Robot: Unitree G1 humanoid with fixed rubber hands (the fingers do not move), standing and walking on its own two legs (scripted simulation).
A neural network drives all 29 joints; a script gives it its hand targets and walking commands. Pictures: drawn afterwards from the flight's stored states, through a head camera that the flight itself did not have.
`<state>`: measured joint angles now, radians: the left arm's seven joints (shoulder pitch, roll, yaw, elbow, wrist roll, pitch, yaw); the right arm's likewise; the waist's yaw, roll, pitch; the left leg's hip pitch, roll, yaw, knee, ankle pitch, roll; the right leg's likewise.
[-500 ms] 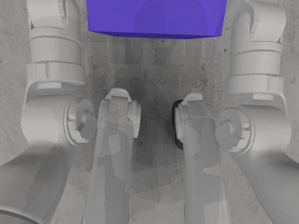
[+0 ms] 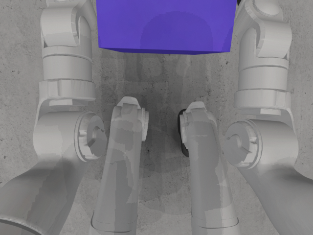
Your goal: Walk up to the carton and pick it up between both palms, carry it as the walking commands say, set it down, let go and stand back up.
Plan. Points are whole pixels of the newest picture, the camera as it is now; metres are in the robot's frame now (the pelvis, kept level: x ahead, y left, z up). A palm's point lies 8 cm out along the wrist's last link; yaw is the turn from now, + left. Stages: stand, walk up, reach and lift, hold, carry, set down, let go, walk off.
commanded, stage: reach and lift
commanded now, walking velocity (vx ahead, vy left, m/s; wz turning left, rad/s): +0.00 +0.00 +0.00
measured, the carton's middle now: out of the picture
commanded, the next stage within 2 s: none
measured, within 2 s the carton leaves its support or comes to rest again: neither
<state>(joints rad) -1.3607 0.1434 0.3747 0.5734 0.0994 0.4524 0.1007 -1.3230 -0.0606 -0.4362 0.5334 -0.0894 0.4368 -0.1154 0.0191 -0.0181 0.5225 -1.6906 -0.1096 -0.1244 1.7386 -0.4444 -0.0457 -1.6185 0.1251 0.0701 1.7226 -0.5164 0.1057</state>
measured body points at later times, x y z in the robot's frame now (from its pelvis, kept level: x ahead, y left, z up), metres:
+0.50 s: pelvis +0.00 +0.00 +0.05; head +0.32 +0.03 +0.36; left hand +0.53 +0.17 -0.04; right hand +0.54 -0.12 -0.03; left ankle +0.15 +0.12 -0.48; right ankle +0.14 -0.15 -0.48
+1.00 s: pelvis +0.01 +0.00 +0.11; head +0.29 +0.04 +0.44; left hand +0.51 +0.17 +0.03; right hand +0.51 -0.12 +0.04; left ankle +0.15 +0.12 -0.48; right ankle +0.14 -0.15 -0.48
